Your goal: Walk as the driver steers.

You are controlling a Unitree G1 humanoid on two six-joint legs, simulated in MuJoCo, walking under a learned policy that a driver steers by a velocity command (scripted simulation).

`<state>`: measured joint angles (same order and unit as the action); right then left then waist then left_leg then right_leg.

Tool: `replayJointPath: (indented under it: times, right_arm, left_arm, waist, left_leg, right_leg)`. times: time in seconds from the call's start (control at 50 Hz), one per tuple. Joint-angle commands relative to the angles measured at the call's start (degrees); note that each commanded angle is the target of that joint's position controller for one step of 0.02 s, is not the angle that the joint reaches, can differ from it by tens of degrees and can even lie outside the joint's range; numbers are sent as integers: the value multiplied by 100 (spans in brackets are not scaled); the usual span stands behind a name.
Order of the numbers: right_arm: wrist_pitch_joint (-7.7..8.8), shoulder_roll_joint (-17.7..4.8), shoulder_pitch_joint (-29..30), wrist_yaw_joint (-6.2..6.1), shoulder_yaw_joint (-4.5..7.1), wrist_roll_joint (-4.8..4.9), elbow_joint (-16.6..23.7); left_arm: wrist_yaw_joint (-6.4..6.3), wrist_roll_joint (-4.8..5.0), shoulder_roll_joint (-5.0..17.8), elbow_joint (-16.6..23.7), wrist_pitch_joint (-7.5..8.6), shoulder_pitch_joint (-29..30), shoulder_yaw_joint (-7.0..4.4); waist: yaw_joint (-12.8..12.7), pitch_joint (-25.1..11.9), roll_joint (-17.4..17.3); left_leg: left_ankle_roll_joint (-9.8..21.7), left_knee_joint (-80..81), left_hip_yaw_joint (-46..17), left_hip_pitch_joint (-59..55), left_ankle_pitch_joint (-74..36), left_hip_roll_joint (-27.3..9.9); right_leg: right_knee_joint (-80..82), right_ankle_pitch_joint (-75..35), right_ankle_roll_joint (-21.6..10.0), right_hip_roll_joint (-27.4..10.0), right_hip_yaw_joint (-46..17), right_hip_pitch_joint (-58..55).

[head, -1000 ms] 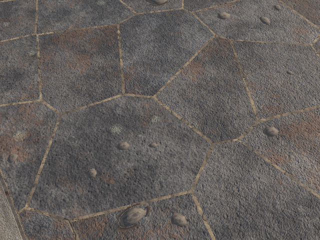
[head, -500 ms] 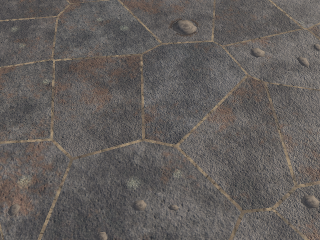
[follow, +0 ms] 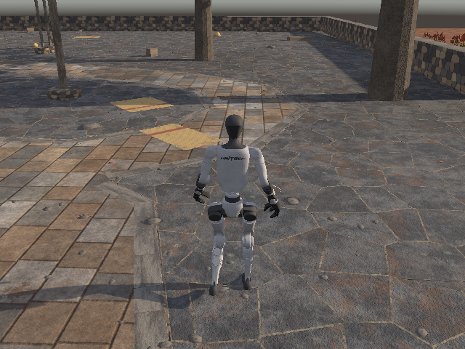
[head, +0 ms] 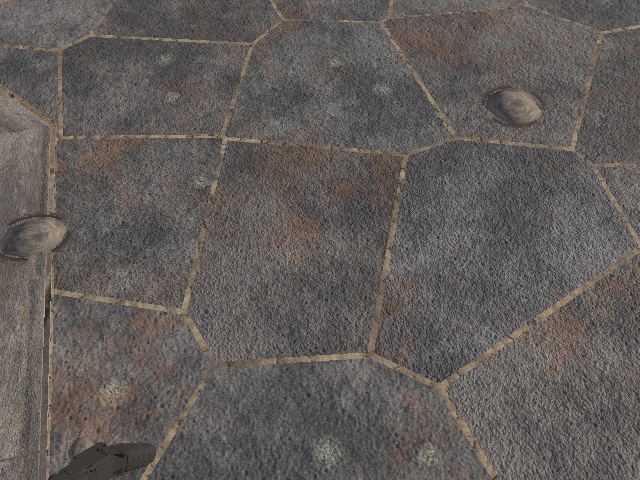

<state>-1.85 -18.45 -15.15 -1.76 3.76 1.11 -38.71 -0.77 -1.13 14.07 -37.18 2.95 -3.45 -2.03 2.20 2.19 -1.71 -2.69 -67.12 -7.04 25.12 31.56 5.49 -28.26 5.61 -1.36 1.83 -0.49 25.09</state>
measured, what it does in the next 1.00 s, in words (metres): walks ahead: left foot, then right foot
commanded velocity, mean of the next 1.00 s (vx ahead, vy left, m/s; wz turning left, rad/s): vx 0.19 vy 0.00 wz -0.14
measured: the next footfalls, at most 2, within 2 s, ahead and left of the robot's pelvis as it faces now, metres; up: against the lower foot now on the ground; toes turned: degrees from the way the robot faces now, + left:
left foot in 0.28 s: +0.05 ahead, +0.13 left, +0.00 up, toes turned +6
right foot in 0.72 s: +0.34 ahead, -0.09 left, +0.00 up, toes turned -6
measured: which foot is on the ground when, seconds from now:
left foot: up 0.00-0.26, down 0.28-0.74, up 0.76-1.00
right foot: down 0.00-0.28, up 0.30-0.70, down 0.72-1.00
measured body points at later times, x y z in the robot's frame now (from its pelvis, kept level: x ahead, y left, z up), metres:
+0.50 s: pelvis +0.09 +0.04 +0.02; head +0.10 +0.06 +0.47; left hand +0.21 +0.32 -0.10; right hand +0.15 -0.24 -0.08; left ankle +0.01 +0.13 -0.73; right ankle +0.21 -0.13 -0.65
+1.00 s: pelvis +0.24 +0.00 +0.00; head +0.28 -0.02 +0.45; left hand +0.45 +0.25 -0.09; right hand +0.33 -0.30 -0.10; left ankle +0.32 +0.16 -0.67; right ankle +0.30 -0.09 -0.73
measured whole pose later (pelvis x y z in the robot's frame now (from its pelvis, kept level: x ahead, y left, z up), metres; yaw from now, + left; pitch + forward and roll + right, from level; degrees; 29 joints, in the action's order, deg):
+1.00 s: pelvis +0.24 +0.00 +0.00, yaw -14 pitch +3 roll +0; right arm 0.7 -17.3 -9.3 -3.0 2.6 -1.0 -38.0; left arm -0.2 0.2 17.3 -37.9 -0.7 -8.7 -4.2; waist -0.9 2.5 -1.0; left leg -4.7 -55.8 -5.8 34.8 20.9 -2.2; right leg -26.2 5.2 -4.2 6.7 -5.5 23.9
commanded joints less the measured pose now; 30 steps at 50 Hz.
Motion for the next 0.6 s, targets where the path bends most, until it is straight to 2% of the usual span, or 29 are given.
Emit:
replayJointPath:
  times: [0.02, 0.06, 0.1, 0.14, 0.2, 0.24, 0.26, 0.28, 0.3, 0.32, 0.34, 0.36, 0.38, 0.4, 0.42, 0.46, 0.52, 0.56, 0.6]
  right_arm:
    - [-179, -622, -327, -46, 221, 12, 383]
    - [-160, -303, -364, -50, 135, -19, 411]
    - [-109, -197, -252, -39, 77, -80, 453]
    - [-66, -146, -158, 24, 18, -93, 456]
    - [13, -297, -122, 135, 32, -92, 424]
    - [85, -276, -421, 187, 40, -112, 226]
    - [113, -250, -567, 193, 41, -130, 124]
    - [144, -302, -838, 175, 50, -132, 57]
    - [169, -637, -1281, 111, 101, -167, 24]
    - [226, -1373, -1118, 144, 299, -223, 80]
    - [377, -1046, -846, 125, 231, -248, 151]
    - [500, -764, -583, 109, 147, -208, 130]
    - [576, -584, -476, 109, 100, -168, 150]
    - [611, -507, -435, 102, 82, -142, 114]
    - [652, -425, -492, 85, 60, -178, 89]
    - [702, -365, -620, 77, 74, -220, 12]
    - [669, -368, -427, 59, 77, -252, -44]
    - [616, -502, -420, 9, 115, -202, -110]
    - [543, -653, -577, -34, 163, -131, -230]
  left_arm:
    - [-69, -33, 785, 301, -133, -92, -210]
    - [-62, -62, 806, 198, -141, -115, -231]
    - [-52, -20, 842, 112, -144, -136, -248]
    - [-11, 74, 948, 52, -157, -153, -291]
    - [63, 200, 1174, -70, -169, -269, -347]
    - [106, 289, 1174, -167, -175, -288, -333]
    - [118, 291, 1051, -226, -170, -341, -292]
    - [138, 246, 758, -224, -141, -271, -195]
    - [218, 111, 185, -100, -75, -161, -25]
    - [201, 239, 635, 124, 33, 84, -177]
    - [176, 327, 1033, 106, 93, 215, -299]
    - [185, 346, 1043, -18, 97, -41, -332]
    - [178, 283, 978, -197, 74, -230, -337]
    - [183, 231, 946, -277, 65, -311, -345]
    - [197, 231, 838, -351, 60, -375, -335]
    - [214, 265, 691, -396, 34, -438, -314]
    - [237, 193, 500, -302, -12, -285, -253]
    - [313, 150, 341, -113, -12, 69, -168]
    - [410, 151, 336, 89, -19, 330, -144]
  waist:
    - [-86, -636, 780]
    - [-82, -650, 951]
    - [-114, -865, 932]
    - [-195, -1051, 936]
    - [-221, -902, 1143]
    - [-13, -729, 976]
    - [74, -620, 889]
    - [213, -545, 613]
    - [272, -659, -710]
    - [312, 84, -1363]
    - [249, 481, -896]
    - [33, 528, -886]
    - [-24, 375, -772]
    - [-28, 337, -661]
    - [-37, 229, -544]
    - [-10, 97, -417]
    - [-12, 194, -387]
    - [127, 253, -443]
    - [235, 269, -457]
  left_leg:
    - [-254, -466, 233, 797, -476, -603]
    - [-242, 112, 443, 429, -569, -551]
    - [-202, 736, 469, 174, -603, -624]
    - [-51, 1531, 570, -234, -837, -729]
    - [208, 2495, 813, -829, -970, -615]
    - [467, 3541, 1047, -1570, -1477, -481]
    - [598, 3886, 1064, -1976, -1422, -415]
    - [786, 4279, 566, -2495, -1058, -713]
    - [1203, 5032, -1306, -3073, -153, -2058]
    - [1968, 5893, -2916, -2403, 1158, -2873]
    - [1933, 6065, -2729, -2189, 1218, -2733]
    - [1688, 6005, -2194, -2321, 707, -2503]
    - [1453, 5972, -1651, -2472, 70, -2290]
    - [1316, 5998, -1196, -2523, -573, -2166]
    - [1227, 5997, -772, -2506, -1223, -2051]
    - [1166, 5994, -106, -2535, -2030, -1945]
    - [1066, 5825, 828, -2144, -3630, -1724]
    - [1028, 5696, 1210, -1873, -4177, -1689]
    - [1043, 5421, 1287, -2050, -4637, -1826]
  right_leg:
    - [1068, -788, -1080, -1564, -1344, -1194]
    - [1191, -1035, -1163, -1374, -912, -980]
    - [1136, -1462, -1310, -1507, -789, -1130]
    - [1340, -41, -1298, -1541, -751, -1053]
    - [1623, 1632, -1212, -1619, -953, -771]
    - [1517, 2401, -992, -1544, -859, -391]
    - [1332, 2687, -789, -1385, -743, -98]
    - [703, 2733, -462, -1112, -472, 418]
    - [-1357, 2676, 45, -481, 280, 1332]
    - [-2206, 2590, 52, -152, 172, 2594]
    - [-2724, 2035, -16, -479, -283, 2745]
    - [-2800, 1412, -48, -525, -451, 2899]
    - [-2813, 1043, -20, -589, -494, 2810]
    - [-2825, 654, 43, -562, -564, 2731]
    - [-2935, 320, 84, -508, -581, 2556]
    - [-2924, -149, 196, -407, -620, 2415]
    - [-2084, -675, 338, -377, -355, 1792]
    - [-1421, -961, 361, -399, 14, 1252]
    - [-1049, -811, 295, -363, 216, 1101]
Keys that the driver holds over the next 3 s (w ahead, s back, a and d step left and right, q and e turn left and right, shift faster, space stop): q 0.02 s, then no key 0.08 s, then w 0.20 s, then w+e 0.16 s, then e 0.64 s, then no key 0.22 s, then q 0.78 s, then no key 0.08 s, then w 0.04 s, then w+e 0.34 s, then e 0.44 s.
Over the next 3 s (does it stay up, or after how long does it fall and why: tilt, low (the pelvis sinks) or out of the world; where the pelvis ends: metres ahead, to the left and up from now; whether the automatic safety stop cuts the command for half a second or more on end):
stays up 0.47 0.09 0.01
